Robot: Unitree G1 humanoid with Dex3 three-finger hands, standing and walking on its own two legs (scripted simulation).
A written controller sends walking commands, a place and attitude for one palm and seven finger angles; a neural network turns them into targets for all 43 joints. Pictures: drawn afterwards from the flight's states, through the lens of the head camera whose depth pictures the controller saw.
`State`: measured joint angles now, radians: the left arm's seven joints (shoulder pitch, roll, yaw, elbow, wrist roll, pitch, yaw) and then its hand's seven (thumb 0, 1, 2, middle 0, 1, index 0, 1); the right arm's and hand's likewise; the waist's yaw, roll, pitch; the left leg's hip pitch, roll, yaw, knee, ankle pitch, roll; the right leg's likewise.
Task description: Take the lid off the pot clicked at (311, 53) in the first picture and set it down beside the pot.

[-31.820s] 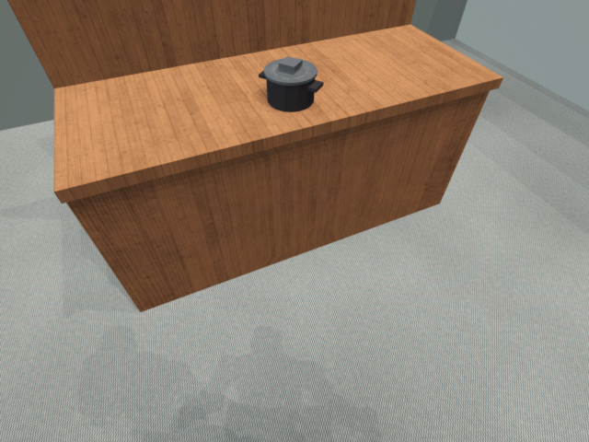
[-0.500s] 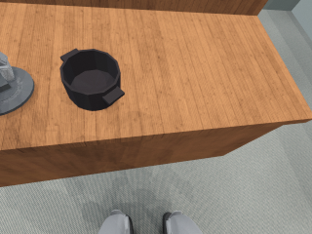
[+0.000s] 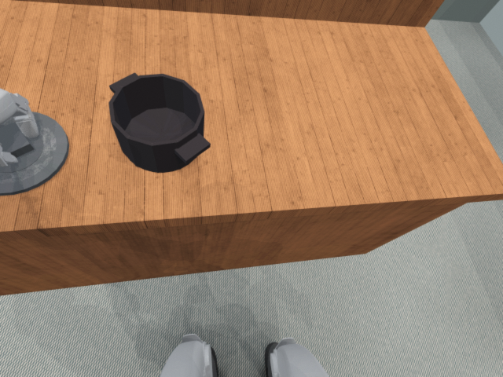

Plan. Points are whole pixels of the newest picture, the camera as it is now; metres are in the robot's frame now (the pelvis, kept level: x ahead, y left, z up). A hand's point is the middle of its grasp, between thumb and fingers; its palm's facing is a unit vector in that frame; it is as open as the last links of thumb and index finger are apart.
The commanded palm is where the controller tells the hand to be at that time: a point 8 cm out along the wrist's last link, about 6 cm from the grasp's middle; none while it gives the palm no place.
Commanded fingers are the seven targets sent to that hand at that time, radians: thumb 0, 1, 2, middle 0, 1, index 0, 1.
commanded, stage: open the fingers wide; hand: left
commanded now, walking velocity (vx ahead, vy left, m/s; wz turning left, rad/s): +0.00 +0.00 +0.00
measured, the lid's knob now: (7, 143) +0.49 +0.37 -0.02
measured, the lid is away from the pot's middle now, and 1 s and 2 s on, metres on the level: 0.24 0.24 0.24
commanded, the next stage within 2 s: raise the empty hand in 0.86 s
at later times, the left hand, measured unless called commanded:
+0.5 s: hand out of the picture +0.45 +0.36 +0.02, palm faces -0.45 -0.14 -0.88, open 9.2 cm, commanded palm +0.50 +0.33 +0.06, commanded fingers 0.00 0.08 0.54 -0.33 -0.95 -0.33 -0.95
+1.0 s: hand out of the picture +0.45 +0.35 +0.02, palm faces -0.45 -0.14 -0.88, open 11.0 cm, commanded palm +0.50 +0.34 +0.07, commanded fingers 0.00 0.06 0.50 -0.30 -0.95 -0.30 -0.95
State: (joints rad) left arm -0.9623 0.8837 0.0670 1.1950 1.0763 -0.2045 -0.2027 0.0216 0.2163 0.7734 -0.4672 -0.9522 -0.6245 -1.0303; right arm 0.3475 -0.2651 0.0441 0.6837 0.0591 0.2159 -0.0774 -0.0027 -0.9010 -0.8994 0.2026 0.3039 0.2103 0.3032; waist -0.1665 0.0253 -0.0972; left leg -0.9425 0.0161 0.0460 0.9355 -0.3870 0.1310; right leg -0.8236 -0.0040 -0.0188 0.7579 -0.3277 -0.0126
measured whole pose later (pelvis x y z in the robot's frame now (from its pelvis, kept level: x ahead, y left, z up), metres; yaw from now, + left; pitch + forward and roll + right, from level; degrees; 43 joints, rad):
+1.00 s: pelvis +0.00 -0.01 +0.00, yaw +0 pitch +22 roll -7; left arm -0.95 0.91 0.07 1.18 1.06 -0.25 -0.23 0.00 0.06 0.50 -0.31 -0.95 -0.32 -0.95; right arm 0.33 -0.28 0.05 0.68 0.07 0.20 -0.09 0.00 -0.90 -0.90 0.20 0.30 0.21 0.30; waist -0.16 0.02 -0.09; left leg -0.94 0.02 0.04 0.94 -0.38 0.12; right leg -0.83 0.01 -0.01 0.78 -0.33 0.00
